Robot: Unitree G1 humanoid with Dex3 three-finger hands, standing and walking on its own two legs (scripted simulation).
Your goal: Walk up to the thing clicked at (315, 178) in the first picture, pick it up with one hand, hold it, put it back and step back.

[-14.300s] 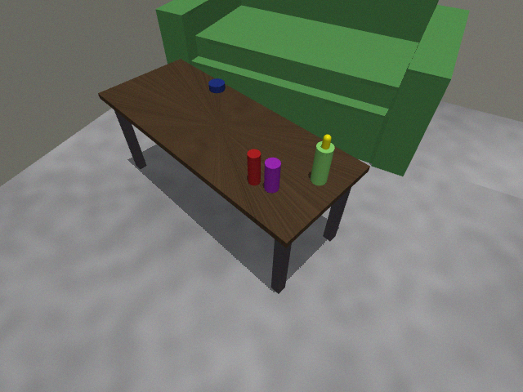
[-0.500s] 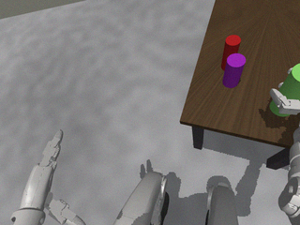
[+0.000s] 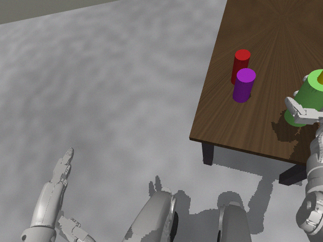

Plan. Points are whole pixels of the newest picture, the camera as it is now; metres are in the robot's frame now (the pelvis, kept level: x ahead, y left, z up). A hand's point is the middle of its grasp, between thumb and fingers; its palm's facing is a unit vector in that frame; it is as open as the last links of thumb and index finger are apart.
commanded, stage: lift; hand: right
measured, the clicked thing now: (313, 95) +0.48 -0.24 +0.01
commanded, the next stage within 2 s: hold in 1.48 s
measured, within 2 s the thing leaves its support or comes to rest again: neither
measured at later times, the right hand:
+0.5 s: hand (314, 96) +0.45 -0.22 +0.05, palm faces +0.24 +0.97 +0.00, open 8.5 cm
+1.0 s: hand out of the picture +0.40 -0.20 +0.12, palm faces +0.24 +0.97 +0.00, open 8.5 cm
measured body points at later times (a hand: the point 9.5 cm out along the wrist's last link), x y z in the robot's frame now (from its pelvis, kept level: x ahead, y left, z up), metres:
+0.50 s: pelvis +0.01 +0.00 +0.03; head +0.12 -0.05 +0.47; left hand +0.17 +0.26 +0.07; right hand +0.43 -0.27 +0.05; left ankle +0.06 +0.14 -0.59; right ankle +0.04 -0.12 -0.59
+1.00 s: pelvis +0.02 +0.00 +0.08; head +0.08 -0.02 +0.52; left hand +0.18 +0.26 +0.06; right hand +0.38 -0.25 +0.13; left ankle +0.06 +0.14 -0.59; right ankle +0.04 -0.12 -0.59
